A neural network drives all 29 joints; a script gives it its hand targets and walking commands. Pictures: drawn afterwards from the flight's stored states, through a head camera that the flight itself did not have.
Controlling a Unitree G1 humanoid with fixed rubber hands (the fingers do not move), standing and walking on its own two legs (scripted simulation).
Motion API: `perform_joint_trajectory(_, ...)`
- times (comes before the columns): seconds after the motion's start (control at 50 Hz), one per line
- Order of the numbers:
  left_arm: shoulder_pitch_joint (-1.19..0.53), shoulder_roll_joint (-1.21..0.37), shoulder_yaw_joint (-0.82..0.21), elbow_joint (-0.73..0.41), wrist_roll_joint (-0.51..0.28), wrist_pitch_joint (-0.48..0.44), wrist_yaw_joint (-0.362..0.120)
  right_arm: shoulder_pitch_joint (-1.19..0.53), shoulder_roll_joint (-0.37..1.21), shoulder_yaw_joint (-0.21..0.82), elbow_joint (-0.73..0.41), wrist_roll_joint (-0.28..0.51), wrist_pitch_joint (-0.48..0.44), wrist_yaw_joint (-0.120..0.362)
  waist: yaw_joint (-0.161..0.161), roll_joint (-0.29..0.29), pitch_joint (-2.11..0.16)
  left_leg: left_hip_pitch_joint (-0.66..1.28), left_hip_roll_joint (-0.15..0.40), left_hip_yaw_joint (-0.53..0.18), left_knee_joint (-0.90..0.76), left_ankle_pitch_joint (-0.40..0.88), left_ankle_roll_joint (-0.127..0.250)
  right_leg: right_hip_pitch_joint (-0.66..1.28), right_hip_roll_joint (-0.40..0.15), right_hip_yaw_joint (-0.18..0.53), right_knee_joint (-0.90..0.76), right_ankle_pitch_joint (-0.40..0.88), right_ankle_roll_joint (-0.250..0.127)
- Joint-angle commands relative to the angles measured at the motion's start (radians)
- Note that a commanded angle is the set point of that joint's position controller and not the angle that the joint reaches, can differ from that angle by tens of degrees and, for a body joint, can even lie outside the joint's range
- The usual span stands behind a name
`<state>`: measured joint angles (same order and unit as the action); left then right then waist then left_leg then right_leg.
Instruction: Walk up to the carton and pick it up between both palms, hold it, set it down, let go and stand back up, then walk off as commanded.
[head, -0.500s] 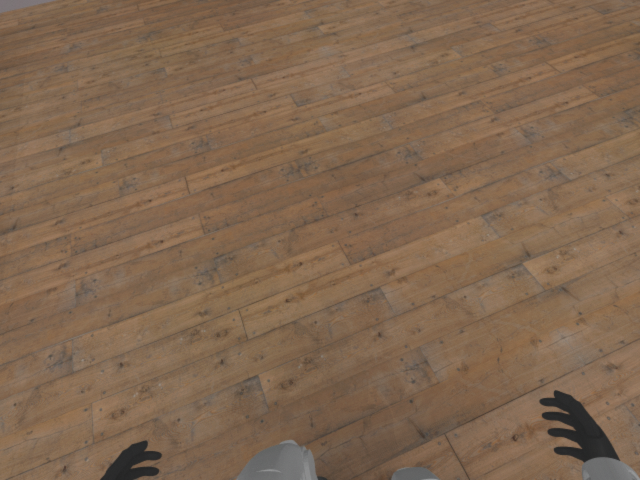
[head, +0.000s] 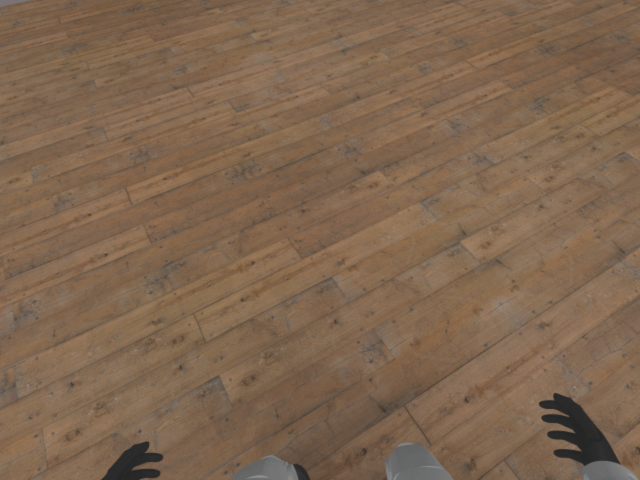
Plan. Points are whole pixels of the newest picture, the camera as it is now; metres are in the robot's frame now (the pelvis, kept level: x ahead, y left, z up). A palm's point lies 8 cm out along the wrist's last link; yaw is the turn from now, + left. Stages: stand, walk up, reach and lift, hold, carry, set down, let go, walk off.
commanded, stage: walk up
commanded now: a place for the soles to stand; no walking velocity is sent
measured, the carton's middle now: out of the picture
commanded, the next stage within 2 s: none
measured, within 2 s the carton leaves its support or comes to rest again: neither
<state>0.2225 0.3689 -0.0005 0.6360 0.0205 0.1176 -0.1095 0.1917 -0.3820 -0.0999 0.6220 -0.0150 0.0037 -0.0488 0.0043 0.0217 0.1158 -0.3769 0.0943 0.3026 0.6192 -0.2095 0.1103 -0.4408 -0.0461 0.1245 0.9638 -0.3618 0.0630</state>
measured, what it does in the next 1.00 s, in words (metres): steps to the right, turning right: right foot, then left foot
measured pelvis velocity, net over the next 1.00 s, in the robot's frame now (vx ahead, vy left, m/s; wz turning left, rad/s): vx -0.05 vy -0.13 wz -0.34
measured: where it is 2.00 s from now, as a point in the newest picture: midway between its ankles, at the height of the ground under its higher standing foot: outside the picture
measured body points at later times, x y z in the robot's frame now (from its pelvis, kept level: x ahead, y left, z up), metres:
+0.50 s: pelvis -0.03 -0.05 +0.01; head +0.02 -0.04 +0.45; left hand +0.14 +0.21 -0.11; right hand +0.04 -0.38 -0.07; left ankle +0.02 +0.00 -0.72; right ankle -0.04 -0.22 -0.68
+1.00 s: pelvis -0.05 -0.13 +0.00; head -0.03 -0.16 +0.45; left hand +0.16 +0.10 -0.09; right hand -0.02 -0.47 -0.09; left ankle +0.00 -0.03 -0.69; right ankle -0.07 -0.28 -0.72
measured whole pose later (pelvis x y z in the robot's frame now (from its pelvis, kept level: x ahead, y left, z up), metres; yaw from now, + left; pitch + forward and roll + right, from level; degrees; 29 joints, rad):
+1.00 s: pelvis -0.05 -0.13 +0.00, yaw -19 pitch -2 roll +2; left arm 0.21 0.38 0.00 0.65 0.02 0.10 -0.11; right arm 0.23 -0.39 -0.10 0.63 -0.02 -0.02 -0.04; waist 0.01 0.02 0.11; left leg -0.38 0.09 0.21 0.88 -0.55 0.04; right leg -0.33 0.01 0.17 0.70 -0.33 0.03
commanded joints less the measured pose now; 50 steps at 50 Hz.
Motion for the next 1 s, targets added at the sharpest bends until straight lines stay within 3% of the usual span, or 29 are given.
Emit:
perform_joint_trajectory(0.0, 0.021, 0.27, 0.117, -0.061, 0.031, -0.024, -0.031, -0.058, -0.341, -0.097, -0.093, -0.054, -0.028, -0.006, -0.014, 0.059, -0.188, 0.15, 0.419, -0.245, -0.346, -0.387, 0.087, 0.004, -0.086, -0.119, -0.093, -0.025, -0.019)
perform_joint_trajectory(0.04, 0.104, 0.272, 0.111, -0.037, 0.016, -0.033, -0.027, -0.1, -0.351, -0.102, -0.092, -0.048, -0.022, 0.001, 0.021, 0.111, -0.238, 0.139, 0.379, -0.186, -0.284, -0.401, 0.059, 0.13, -0.068, -0.137, -0.226, -0.036, -0.048)
perform_joint_trajectory(0.08, 0.204, 0.304, 0.121, 0.034, 0.007, -0.032, -0.022, -0.115, -0.301, -0.076, -0.084, -0.054, -0.002, 0.008, 0.075, -0.019, -0.205, -0.018, 0.248, -0.108, -0.022, -0.482, 0.004, 0.292, -0.012, -0.068, -0.364, -0.073, -0.109)
perform_joint_trajectory(0.1, 0.195, 0.364, 0.137, 0.031, 0.014, -0.029, -0.01, -0.098, -0.249, -0.055, -0.088, -0.035, 0.006, 0.016, 0.093, -0.216, -0.104, -0.124, 0.137, -0.068, 0.167, -0.496, -0.051, 0.234, -0.085, 0.159, -0.559, -0.162, -0.158)
perform_joint_trajectory(0.12, 0.069, 0.4, 0.138, -0.018, 0.018, -0.023, 0.002, -0.079, -0.206, -0.036, -0.106, -0.021, 0.014, 0.023, 0.046, -0.369, 0.065, -0.217, -0.041, -0.116, 0.335, -0.518, -0.087, 0.0, -0.135, 0.486, -0.771, -0.197, -0.219)
perform_joint_trajectory(0.14, -0.025, 0.383, 0.144, -0.073, 0.024, -0.024, 0.011, -0.143, -0.197, -0.039, -0.127, 0.0, 0.005, 0.022, 0.065, -0.385, 0.131, -0.262, -0.12, -0.264, 0.45, -0.46, -0.108, -0.13, -0.124, 0.608, -0.852, -0.24, -0.268)
perform_joint_trajectory(0.16, -0.076, 0.37, 0.143, -0.09, 0.031, -0.03, 0.019, -0.099, -0.203, -0.042, -0.107, 0.008, -0.004, 0.023, 0.042, -0.336, 0.113, -0.241, -0.116, -0.281, 0.52, -0.406, -0.102, -0.122, -0.096, 0.555, -0.834, -0.224, -0.291)
perform_joint_trajectory(0.2, -0.136, 0.344, 0.141, -0.103, 0.037, -0.031, 0.028, 0.059, -0.227, -0.048, -0.037, 0.007, -0.027, 0.024, -0.022, -0.259, -0.011, -0.154, -0.102, -0.285, 0.483, -0.284, -0.095, -0.015, -0.03, 0.426, -0.715, -0.026, -0.264)
perform_joint_trajectory(0.26, -0.07, 0.304, 0.13, -0.099, 0.044, -0.031, 0.03, 0.078, -0.197, -0.032, -0.032, 0.011, -0.06, 0.012, 0.01, -0.253, -0.087, -0.125, -0.133, -0.255, 0.182, -0.261, -0.089, 0.2, -0.066, 0.432, -0.614, 0.323, -0.294)
perform_joint_trajectory(0.3, -0.088, 0.278, 0.121, -0.118, 0.031, -0.035, 0.029, 0.106, -0.184, -0.021, -0.024, 0.01, -0.072, 0.002, -0.003, -0.233, -0.169, 0.038, -0.129, -0.282, -0.067, -0.145, -0.073, 0.208, -0.05, 0.418, -0.549, 0.367, -0.253)
perform_joint_trajectory(0.32, -0.133, 0.25, 0.104, -0.129, 0.018, -0.039, 0.029, 0.169, -0.193, -0.02, -0.009, 0.016, -0.077, -0.005, -0.048, -0.194, -0.226, 0.251, -0.1, -0.281, -0.27, 0.0, -0.058, 0.113, -0.012, 0.345, -0.494, 0.298, -0.194)
perform_joint_trajectory(0.34, -0.105, 0.214, 0.088, -0.105, 0.014, -0.045, 0.028, 0.239, -0.251, -0.04, 0.02, 0.011, -0.073, -0.007, -0.07, -0.103, -0.293, 0.516, -0.002, -0.373, -0.332, 0.058, -0.037, -0.071, 0.056, 0.248, -0.384, 0.096, -0.137)
perform_joint_trajectory(0.36, -0.002, 0.167, 0.086, -0.062, 0.029, -0.053, 0.036, 0.234, -0.318, -0.055, 0.018, 0.001, -0.053, -0.016, -0.054, 0.083, -0.353, 0.675, 0.293, -0.54, -0.301, -0.006, -0.015, -0.212, 0.136, 0.046, -0.177, -0.109, -0.073)
perform_joint_trajectory(0.38, 0.024, 0.22, 0.111, -0.062, 0.065, -0.046, 0.046, 0.212, -0.337, -0.073, -0.021, -0.027, -0.042, -0.03, -0.066, 0.083, -0.372, 0.605, 0.521, -0.632, -0.342, -0.068, 0.028, -0.283, 0.052, -0.008, -0.019, -0.176, -0.007)
perform_joint_trajectory(0.4, -0.01, 0.269, 0.127, -0.072, 0.076, -0.038, 0.049, 0.174, -0.317, -0.071, -0.03, -0.048, -0.04, -0.036, -0.05, 0.009, -0.275, 0.492, 0.523, -0.569, -0.365, -0.101, 0.034, -0.266, 0.012, 0.011, 0.075, -0.128, 0.001)
perform_joint_trajectory(0.42, -0.014, 0.277, 0.125, -0.065, 0.076, -0.035, 0.043, 0.17, -0.284, -0.061, -0.025, -0.041, -0.043, -0.036, -0.049, -0.01, -0.21, 0.429, 0.452, -0.448, -0.368, -0.097, -0.038, -0.262, 0.002, 0.018, 0.091, -0.055, -0.006)
perform_joint_trajectory(0.48, 0.046, 0.256, 0.12, -0.024, 0.066, -0.031, 0.015, 0.089, -0.277, -0.057, -0.048, -0.035, -0.038, -0.032, -0.019, 0.036, -0.201, 0.31, 0.315, -0.248, -0.33, -0.056, -0.108, -0.177, -0.002, -0.043, 0.082, 0.06, -0.003)
perform_joint_trajectory(0.56, 0.001, 0.229, 0.111, -0.038, 0.057, -0.024, 0.008, 0.102, -0.273, -0.063, -0.066, -0.038, -0.035, -0.019, -0.047, 0.066, -0.19, 0.367, 0.359, -0.228, -0.286, 0.028, -0.01, -0.242, -0.038, -0.081, 0.066, 0.039, 0.025)
perform_joint_trajectory(0.66, -0.043, 0.225, 0.107, -0.065, 0.055, -0.021, -0.011, 0.08, -0.31, -0.074, -0.085, -0.045, -0.038, -0.009, -0.049, 0.061, -0.201, 0.336, 0.393, -0.2, -0.279, -0.116, 0.093, -0.203, -0.086, -0.097, 0.016, 0.047, 0.014)
perform_joint_trajectory(0.72, -0.018, 0.233, 0.106, -0.062, 0.043, -0.026, -0.021, 0.015, -0.344, -0.083, -0.098, -0.046, -0.048, -0.003, -0.018, 0.097, -0.228, 0.32, 0.409, -0.164, -0.24, -0.128, 0.116, -0.086, -0.095, -0.11, -0.104, 0.043, -0.009)
perform_joint_trajectory(0.78, 0.038, 0.252, 0.108, -0.033, 0.026, -0.037, -0.018, -0.027, -0.352, -0.085, -0.094, -0.034, -0.04, 0.006, 0.012, 0.091, -0.232, 0.268, 0.394, -0.125, -0.16, -0.089, 0.094, 0.047, -0.058, -0.152, -0.265, 0.015, -0.04)
perform_joint_trajectory(0.8, 0.079, 0.251, 0.109, -0.015, 0.024, -0.041, -0.014, -0.032, -0.342, -0.074, -0.092, -0.032, -0.034, 0.011, 0.042, 0.08, -0.245, 0.227, 0.344, -0.09, -0.077, -0.124, 0.067, 0.136, -0.035, -0.13, -0.362, 0.054, -0.06)
perform_joint_trajectory(0.82, 0.109, 0.294, 0.123, 0.012, 0.018, -0.045, -0.011, -0.02, -0.314, -0.06, -0.087, -0.039, -0.024, 0.018, 0.047, -0.003, -0.235, 0.175, 0.249, -0.052, 0.064, -0.236, 0.033, 0.198, 0.006, -0.079, -0.427, 0.038, -0.089)
perform_joint_trajectory(0.84, 0.12, 0.375, 0.143, 0.02, 0.025, -0.043, -0.002, 0.01, -0.266, -0.039, -0.091, -0.04, -0.016, 0.025, 0.052, -0.183, -0.172, 0.036, 0.157, -0.057, 0.193, -0.343, -0.016, 0.213, -0.04, 0.123, -0.52, 0.058, -0.133)
perform_joint_trajectory(0.86, 0.032, 0.416, 0.149, -0.012, 0.019, -0.039, 0.004, 0.012, -0.224, -0.024, -0.105, -0.026, -0.008, 0.031, 0.016, -0.344, -0.043, -0.104, 0.001, -0.11, 0.326, -0.482, -0.056, 0.094, -0.073, 0.408, -0.656, 0.053, -0.199)
perform_joint_trajectory(0.88, 0.018, 0.396, 0.153, -0.05, 0.011, -0.04, 0.012, -0.074, -0.211, -0.024, -0.124, -0.002, -0.015, 0.028, 0.077, -0.378, 0.025, -0.238, -0.114, -0.227, 0.418, -0.487, -0.075, 0.086, -0.085, 0.602, -0.744, 0.056, -0.254)
perform_joint_trajectory(0.9, 0.01, 0.395, 0.157, -0.048, 0.008, -0.036, 0.019, -0.055, -0.231, -0.029, -0.112, 0.005, -0.03, 0.027, 0.076, -0.339, 0.044, -0.281, -0.096, -0.278, 0.448, -0.459, -0.079, 0.129, -0.085, 0.574, -0.714, 0.108, -0.295)
perform_joint_trajectory(0.92, -0.011, 0.377, 0.149, -0.058, 0.008, -0.032, 0.025, 0.025, -0.229, -0.022, -0.088, 0.007, -0.045, 0.026, 0.039, -0.281, -0.014, -0.265, -0.086, -0.297, 0.435, -0.402, -0.073, 0.197, -0.065, 0.526, -0.667, 0.199, -0.306)
perform_joint_trajectory(0.98, -0.048, 0.321, 0.136, -0.074, 0.016, -0.017, 0.028, 0.074, -0.233, -0.022, -0.055, 0.007, -0.08, 0.011, 0.032, -0.223, -0.072, -0.155, -0.113, -0.279, 0.227, -0.304, -0.075, 0.234, -0.045, 0.482, -0.636, 0.279, -0.284)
